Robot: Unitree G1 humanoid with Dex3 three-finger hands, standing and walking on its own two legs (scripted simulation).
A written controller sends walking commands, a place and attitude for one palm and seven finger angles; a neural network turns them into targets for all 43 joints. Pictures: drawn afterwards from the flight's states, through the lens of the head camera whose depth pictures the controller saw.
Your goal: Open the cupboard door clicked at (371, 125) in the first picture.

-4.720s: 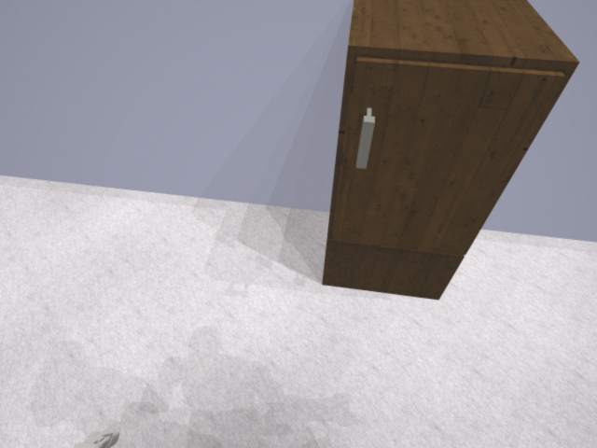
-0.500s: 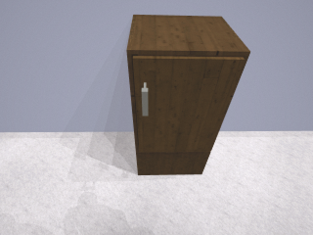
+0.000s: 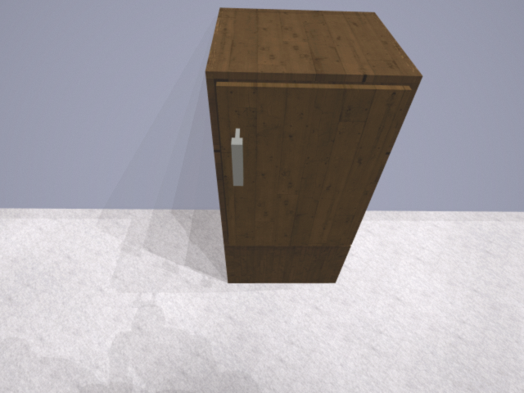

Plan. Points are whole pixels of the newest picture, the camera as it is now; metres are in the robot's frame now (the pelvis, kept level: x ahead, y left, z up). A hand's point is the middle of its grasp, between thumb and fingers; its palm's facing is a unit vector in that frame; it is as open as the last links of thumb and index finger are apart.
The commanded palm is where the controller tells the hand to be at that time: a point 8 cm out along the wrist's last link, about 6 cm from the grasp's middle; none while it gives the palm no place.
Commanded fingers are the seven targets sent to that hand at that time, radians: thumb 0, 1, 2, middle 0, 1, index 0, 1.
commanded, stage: shuffle to correct the standing spot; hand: left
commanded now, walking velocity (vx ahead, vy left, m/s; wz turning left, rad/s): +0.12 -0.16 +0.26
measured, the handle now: (238, 157) +0.63 +0.10 -0.03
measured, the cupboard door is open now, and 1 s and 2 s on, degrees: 0 0 0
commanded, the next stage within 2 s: come to a stop and stand still in 0.50 s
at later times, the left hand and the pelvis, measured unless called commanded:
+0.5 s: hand out of the picture +0.11 +0.13 -0.17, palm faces +0.00 -0.97 -0.22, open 7.3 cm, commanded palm none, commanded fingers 0.00 0.90 0.90 -0.20 -0.30 -0.20 -0.30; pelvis +0.07 -0.07 +0.00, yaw +0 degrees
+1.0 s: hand out of the picture +0.13 +0.06 -0.18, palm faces +0.05 -0.98 -0.20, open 7.3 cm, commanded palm none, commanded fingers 0.00 0.90 0.90 -0.20 -0.30 -0.20 -0.30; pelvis +0.12 -0.11 +0.00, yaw +0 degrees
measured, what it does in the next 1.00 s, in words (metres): walks ahead: right foot, then left foot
